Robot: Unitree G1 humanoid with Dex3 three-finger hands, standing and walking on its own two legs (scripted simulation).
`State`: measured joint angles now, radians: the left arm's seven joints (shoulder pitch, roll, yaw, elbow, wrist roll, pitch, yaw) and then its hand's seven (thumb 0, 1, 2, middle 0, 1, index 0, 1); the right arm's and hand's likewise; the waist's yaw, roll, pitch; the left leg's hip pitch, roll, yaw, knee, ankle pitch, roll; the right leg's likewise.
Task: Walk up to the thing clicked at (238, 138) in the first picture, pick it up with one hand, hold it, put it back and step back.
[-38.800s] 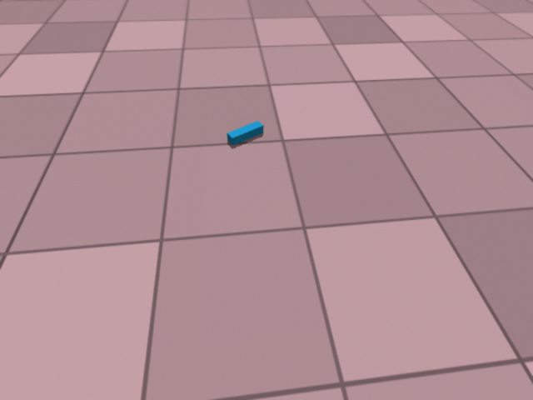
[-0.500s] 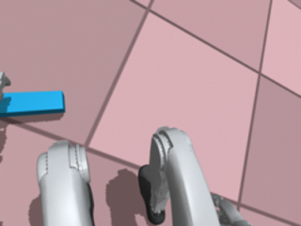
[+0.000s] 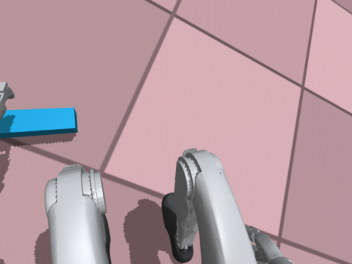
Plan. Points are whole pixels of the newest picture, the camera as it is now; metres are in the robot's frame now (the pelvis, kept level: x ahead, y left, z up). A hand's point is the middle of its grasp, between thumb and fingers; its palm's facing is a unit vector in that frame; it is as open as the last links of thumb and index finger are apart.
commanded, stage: rise first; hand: left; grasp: from above
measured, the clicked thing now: (30, 123) +0.46 +0.31 -0.29
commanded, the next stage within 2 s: approach in 0.06 s
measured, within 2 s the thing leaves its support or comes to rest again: neither
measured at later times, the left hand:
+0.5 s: hand (25, 114) +0.45 +0.28 -0.18, palm faces -0.42 -0.03 -0.91, open 14.0 cm
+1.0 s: hand (3, 124) +0.43 +0.33 -0.19, palm faces -0.53 -0.08 -0.84, open 14.1 cm
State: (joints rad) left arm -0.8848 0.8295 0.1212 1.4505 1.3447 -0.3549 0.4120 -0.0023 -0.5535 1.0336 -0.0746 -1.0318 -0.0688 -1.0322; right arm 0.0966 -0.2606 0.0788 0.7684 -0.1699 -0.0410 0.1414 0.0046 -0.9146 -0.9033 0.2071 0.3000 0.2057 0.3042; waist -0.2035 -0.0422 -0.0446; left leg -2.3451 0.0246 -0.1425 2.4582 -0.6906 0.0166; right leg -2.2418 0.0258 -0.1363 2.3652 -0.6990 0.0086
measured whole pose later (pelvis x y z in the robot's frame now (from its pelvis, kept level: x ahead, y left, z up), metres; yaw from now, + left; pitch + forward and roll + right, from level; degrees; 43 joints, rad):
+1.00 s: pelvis +0.00 +0.00 -0.01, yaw +0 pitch +31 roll -9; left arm -0.95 0.86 0.05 1.44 1.26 -0.36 0.30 0.00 -0.54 1.00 -0.08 -1.08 -0.09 -1.06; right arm 0.14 -0.30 0.11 0.74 -0.18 -0.08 0.13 0.01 -0.92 -0.90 0.21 0.30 0.21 0.30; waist -0.22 -0.06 0.03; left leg -2.36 0.02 -0.16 2.48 -0.67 0.01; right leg -2.26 0.03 -0.15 2.38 -0.68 0.00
